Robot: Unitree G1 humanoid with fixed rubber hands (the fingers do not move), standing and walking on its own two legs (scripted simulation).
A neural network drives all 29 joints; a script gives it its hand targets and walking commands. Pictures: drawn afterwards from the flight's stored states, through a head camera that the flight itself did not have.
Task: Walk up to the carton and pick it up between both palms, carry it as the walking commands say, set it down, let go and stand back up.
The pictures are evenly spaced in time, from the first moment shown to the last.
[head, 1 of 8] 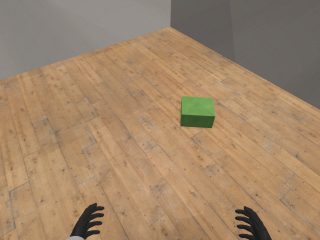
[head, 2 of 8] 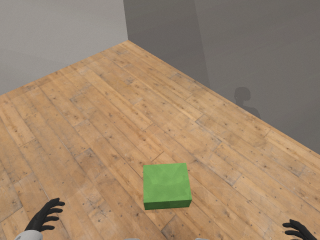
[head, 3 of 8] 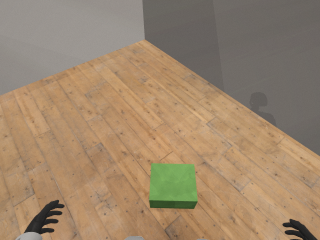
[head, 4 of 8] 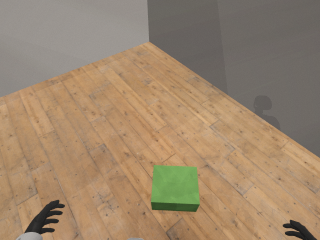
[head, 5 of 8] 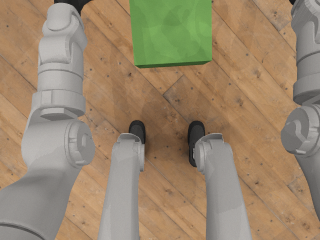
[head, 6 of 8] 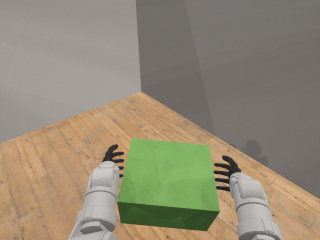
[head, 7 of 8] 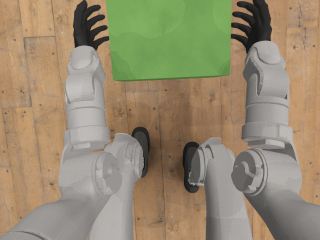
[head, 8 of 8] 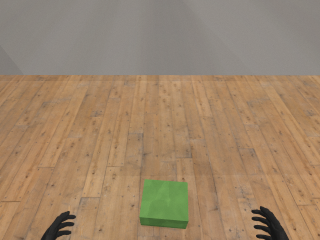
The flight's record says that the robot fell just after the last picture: no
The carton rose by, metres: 0.72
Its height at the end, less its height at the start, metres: +0.00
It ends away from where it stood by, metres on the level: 0.91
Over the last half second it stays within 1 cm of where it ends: yes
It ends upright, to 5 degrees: yes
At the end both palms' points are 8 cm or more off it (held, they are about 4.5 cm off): yes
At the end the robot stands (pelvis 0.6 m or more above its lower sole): yes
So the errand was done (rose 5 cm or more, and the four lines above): yes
